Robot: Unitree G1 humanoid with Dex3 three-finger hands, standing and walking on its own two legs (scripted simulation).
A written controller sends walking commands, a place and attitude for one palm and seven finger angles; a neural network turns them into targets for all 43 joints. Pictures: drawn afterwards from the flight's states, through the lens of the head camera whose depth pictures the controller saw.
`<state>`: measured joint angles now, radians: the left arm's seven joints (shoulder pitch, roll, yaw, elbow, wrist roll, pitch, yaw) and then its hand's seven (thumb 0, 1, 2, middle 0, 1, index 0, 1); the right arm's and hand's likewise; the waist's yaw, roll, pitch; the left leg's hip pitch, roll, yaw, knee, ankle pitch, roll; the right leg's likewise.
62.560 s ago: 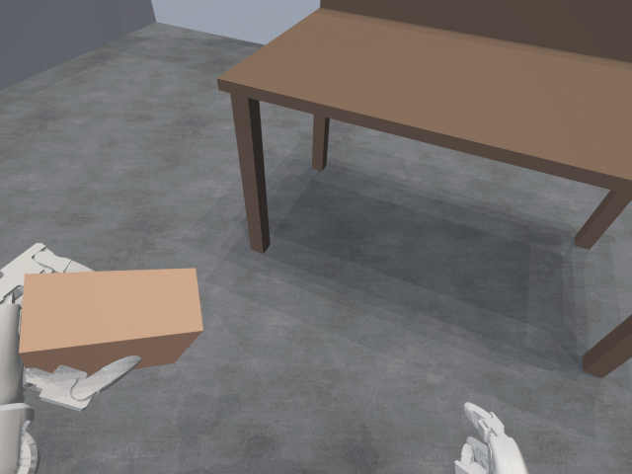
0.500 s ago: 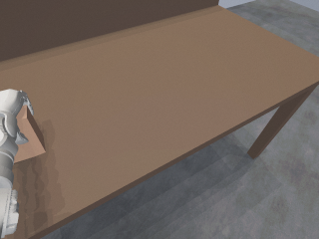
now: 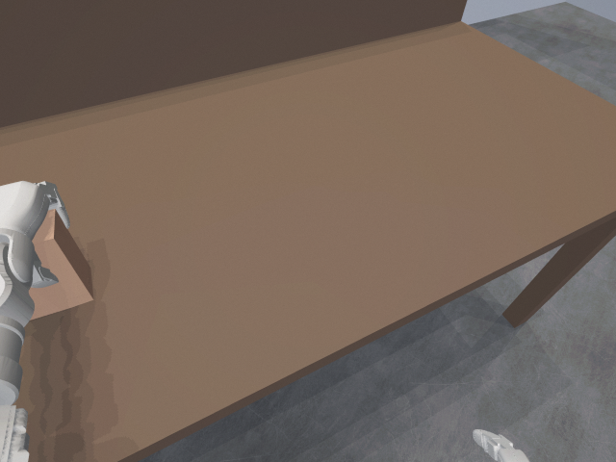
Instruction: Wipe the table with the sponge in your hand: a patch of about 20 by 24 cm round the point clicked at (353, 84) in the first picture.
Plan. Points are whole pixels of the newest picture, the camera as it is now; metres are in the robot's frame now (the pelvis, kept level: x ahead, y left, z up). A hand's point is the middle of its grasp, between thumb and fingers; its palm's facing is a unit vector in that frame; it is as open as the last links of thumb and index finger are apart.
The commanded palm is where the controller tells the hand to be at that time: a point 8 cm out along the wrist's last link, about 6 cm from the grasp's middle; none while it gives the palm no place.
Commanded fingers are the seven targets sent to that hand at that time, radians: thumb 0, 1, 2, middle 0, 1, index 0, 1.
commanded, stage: wipe back along the first lane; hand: left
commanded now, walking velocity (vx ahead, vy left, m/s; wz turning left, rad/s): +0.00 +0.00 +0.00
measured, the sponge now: (29, 282) +0.32 +0.42 +0.03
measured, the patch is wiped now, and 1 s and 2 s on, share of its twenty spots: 0.95 0.95 0.95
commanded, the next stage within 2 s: lift the sponge slowly off the table in 1.70 s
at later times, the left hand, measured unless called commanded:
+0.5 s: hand (26, 267) +0.31 +0.38 +0.09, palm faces +0.01 -0.04 -1.00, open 10.1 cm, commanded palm +0.26 +0.36 +0.11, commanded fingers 0.00 0.10 1.30 -1.20 -1.60 -1.20 -1.60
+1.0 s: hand (31, 298) +0.27 +0.35 +0.09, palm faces +0.04 -0.05 -1.00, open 10.1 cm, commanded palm +0.21 +0.33 +0.11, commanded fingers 0.00 0.10 1.30 -1.20 -1.60 -1.20 -1.60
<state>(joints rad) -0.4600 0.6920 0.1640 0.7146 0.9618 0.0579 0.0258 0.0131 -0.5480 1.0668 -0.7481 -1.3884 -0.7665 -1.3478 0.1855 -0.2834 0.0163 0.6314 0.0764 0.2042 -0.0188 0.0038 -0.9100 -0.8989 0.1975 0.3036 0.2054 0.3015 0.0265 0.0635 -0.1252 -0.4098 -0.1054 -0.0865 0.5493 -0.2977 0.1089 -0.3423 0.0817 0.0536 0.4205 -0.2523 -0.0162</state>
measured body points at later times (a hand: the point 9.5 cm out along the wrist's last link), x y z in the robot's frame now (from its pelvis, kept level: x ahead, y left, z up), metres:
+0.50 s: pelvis +0.00 +0.01 +0.00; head +0.02 +0.01 +0.45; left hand +0.30 +0.38 +0.14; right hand +0.17 -0.22 -0.11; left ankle -0.03 +0.04 -0.73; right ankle -0.04 -0.13 -0.73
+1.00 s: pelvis +0.00 +0.00 +0.00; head +0.01 -0.02 +0.45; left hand +0.26 +0.35 +0.14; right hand +0.21 -0.22 -0.10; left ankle -0.03 +0.04 -0.73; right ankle -0.04 -0.13 -0.73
